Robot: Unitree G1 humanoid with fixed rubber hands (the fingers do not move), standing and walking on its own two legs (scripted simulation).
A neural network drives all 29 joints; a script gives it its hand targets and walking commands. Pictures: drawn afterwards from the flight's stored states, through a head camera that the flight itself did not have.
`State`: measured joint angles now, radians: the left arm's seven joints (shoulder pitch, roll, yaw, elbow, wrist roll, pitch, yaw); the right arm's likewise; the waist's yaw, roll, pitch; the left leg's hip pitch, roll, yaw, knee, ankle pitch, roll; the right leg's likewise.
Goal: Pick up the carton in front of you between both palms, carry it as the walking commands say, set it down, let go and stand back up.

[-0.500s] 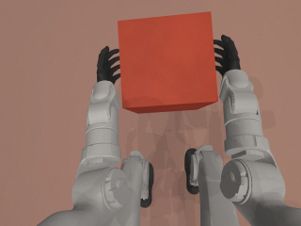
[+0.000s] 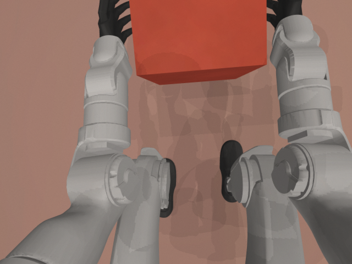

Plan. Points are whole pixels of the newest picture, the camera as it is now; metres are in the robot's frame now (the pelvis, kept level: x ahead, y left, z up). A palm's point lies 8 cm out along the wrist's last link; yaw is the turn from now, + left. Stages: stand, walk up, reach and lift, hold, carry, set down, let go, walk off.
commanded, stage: set down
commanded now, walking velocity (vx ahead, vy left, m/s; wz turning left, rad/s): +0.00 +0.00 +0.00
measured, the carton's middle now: (195, 29) +0.56 -0.02 -0.22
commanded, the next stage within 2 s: none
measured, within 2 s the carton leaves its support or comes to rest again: rests again in 0.48 s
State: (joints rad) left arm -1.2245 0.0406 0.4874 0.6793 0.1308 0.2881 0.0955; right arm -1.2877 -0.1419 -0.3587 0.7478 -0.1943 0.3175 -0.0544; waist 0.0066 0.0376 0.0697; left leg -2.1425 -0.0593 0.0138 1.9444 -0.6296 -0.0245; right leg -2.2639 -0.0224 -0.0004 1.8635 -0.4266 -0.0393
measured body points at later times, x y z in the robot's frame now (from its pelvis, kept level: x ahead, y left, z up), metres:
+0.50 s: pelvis +0.00 +0.01 -0.07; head +0.37 -0.02 +0.18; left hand +0.56 +0.12 -0.24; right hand +0.57 -0.18 -0.23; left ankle +0.08 +0.12 -0.41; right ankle +0.13 -0.11 -0.41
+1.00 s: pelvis -0.02 +0.00 -0.08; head +0.36 -0.02 +0.16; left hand +0.56 +0.13 -0.25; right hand +0.56 -0.19 -0.24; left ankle +0.08 +0.12 -0.41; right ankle +0.13 -0.11 -0.41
